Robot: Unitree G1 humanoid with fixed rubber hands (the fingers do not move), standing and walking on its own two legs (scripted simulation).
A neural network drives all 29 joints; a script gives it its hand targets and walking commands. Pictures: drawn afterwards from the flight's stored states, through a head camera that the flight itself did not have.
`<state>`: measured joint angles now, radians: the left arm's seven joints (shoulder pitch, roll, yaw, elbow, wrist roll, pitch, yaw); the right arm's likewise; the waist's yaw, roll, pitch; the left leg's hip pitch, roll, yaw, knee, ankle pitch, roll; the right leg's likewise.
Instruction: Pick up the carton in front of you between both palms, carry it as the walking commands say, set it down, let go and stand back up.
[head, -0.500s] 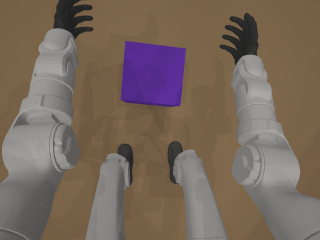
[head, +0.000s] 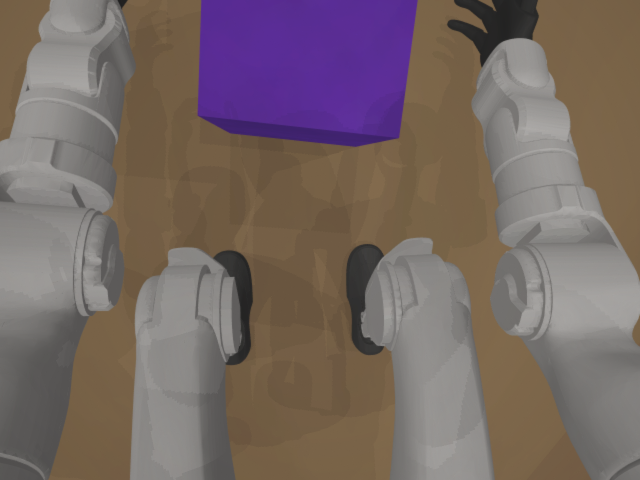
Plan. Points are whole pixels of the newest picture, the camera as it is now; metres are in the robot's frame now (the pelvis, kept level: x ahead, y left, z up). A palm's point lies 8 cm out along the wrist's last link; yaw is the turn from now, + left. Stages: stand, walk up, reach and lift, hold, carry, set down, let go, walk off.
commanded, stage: reach and lift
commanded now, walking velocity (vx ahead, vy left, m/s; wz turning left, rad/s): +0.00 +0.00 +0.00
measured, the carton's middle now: (303, 56) +0.54 +0.00 -0.29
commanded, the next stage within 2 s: none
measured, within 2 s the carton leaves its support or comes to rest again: leaves its support in 1.10 s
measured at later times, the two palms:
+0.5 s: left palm (147, 15) +0.56 +0.17 -0.23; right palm (459, 59) +0.52 -0.18 -0.22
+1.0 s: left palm (168, 10) +0.56 +0.14 -0.22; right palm (441, 48) +0.53 -0.16 -0.22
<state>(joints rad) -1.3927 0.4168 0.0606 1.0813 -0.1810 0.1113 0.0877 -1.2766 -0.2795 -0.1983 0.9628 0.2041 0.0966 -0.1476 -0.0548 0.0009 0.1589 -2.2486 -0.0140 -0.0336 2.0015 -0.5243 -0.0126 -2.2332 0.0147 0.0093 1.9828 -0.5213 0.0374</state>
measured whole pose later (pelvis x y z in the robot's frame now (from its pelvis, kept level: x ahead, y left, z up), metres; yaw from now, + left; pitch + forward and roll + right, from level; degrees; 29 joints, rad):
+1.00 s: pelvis -0.01 +0.00 -0.06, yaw -1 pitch +37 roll -3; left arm -1.59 0.35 0.04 1.25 -0.11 0.12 0.10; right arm -1.47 -0.22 -0.25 1.12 0.14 0.10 -0.14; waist -0.04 -0.02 0.36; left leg -2.31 -0.01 -0.04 2.21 -0.55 0.00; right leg -2.28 0.03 0.01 2.18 -0.54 0.05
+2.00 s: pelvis +0.02 -0.01 +0.14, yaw +3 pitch +38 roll -1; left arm -0.83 -0.02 0.36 0.65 0.19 0.40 0.05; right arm -0.78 0.08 -0.44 0.58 -0.16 0.39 -0.07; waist -0.02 0.00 -0.23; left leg -1.72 -0.05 -0.06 1.56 -0.49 -0.03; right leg -1.70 0.05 0.05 1.56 -0.51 0.04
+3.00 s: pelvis +0.09 -0.01 +0.35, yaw +4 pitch -3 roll +0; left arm -0.31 -0.16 0.30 0.41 0.29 0.60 0.01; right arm -0.31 0.16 -0.30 0.42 -0.28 0.60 0.00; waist 0.00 -0.01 -0.02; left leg -0.22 -0.02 -0.07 0.51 -0.23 -0.01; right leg -0.21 0.02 0.07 0.52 -0.25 0.01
